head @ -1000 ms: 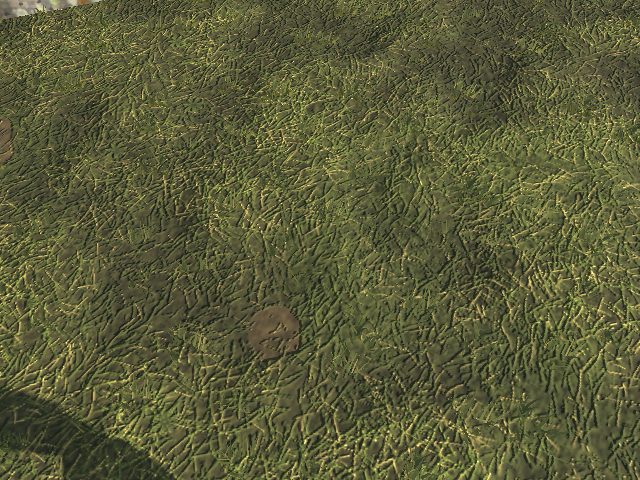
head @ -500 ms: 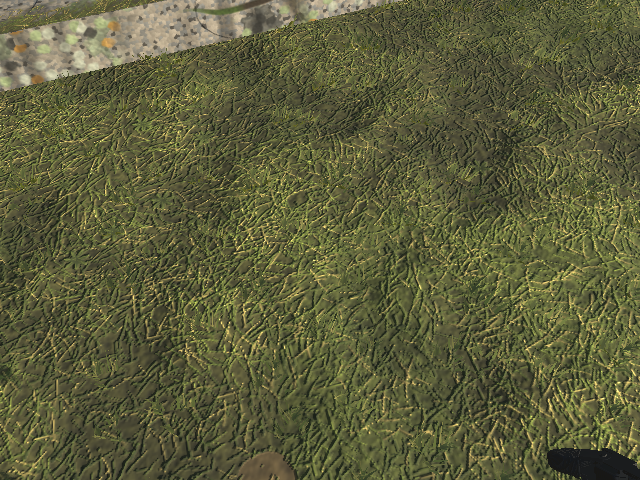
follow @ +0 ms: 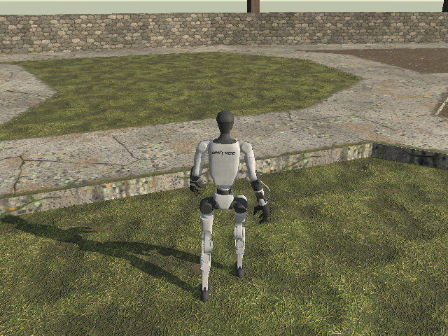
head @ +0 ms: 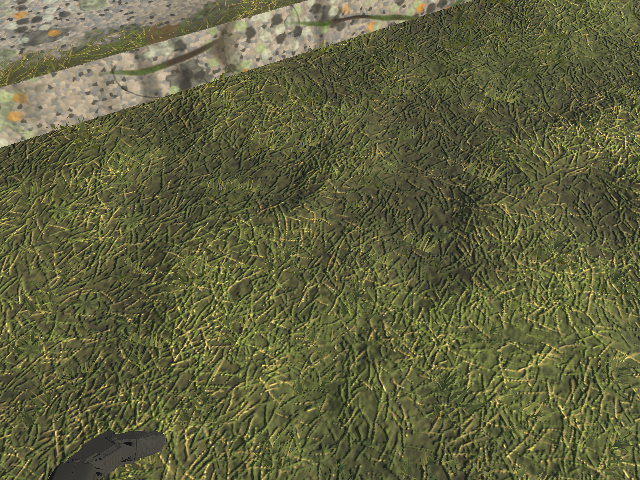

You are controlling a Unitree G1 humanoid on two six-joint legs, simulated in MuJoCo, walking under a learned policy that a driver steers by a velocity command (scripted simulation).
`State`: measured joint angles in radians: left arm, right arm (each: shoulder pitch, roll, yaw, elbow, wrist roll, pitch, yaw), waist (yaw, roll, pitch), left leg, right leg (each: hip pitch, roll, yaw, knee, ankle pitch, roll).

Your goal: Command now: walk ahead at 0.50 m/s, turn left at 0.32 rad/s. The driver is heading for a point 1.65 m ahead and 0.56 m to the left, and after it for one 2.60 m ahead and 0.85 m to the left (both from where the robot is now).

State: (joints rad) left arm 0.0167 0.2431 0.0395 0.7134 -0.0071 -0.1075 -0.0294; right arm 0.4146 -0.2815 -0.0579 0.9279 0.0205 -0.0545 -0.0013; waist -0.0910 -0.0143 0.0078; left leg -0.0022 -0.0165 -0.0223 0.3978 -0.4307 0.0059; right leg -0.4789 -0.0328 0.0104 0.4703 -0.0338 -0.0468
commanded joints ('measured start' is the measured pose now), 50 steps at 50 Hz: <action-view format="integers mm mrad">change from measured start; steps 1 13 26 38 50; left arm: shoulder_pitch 422 187 244 80 60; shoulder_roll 327 150 223 109 173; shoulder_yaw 107 64 82 34 52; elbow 41 85 112 -3 -23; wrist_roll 26 22 -11 22 5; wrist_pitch -2 -15 52 6 -27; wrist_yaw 21 35 54 29 -7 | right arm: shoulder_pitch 55 -178 13 -144 -46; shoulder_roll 8 -43 -216 -150 -154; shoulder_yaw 21 -23 -109 -57 -53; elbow -105 -183 -206 -270 -194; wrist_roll -10 1 6 -9 -5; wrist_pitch -29 26 37 -16 7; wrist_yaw -3 9 34 -6 -12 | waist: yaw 187 86 -80 83 98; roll -222 -48 14 56 126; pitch -383 17 -168 -30 -38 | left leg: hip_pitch -611 -699 7 -219 -7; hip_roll -13 164 -1 154 186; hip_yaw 14 -70 52 -211 -228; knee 704 574 163 -187 65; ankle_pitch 47 351 303 527 743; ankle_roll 20 -8 187 266 162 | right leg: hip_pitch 903 337 304 -136 102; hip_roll -386 -238 -193 -69 37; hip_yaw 523 -38 -266 35 -29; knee -15 -348 424 363 -25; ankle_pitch -79 56 453 -48 -11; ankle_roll -226 -139 23 104 -23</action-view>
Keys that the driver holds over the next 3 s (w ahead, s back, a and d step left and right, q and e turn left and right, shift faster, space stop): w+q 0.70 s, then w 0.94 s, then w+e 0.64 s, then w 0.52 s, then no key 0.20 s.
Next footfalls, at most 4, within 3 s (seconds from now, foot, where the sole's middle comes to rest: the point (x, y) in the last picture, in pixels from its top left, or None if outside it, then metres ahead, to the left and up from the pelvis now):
0.52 left None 0.39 0.18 -0.76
1.02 right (257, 361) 0.74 0.11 -0.76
1.54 left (104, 322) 0.88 0.47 -0.76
2.06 right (150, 216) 1.20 0.39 -0.76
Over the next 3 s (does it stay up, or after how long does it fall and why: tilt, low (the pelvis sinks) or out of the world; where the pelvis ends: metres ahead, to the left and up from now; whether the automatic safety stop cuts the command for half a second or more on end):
stays up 1.50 0.51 0.02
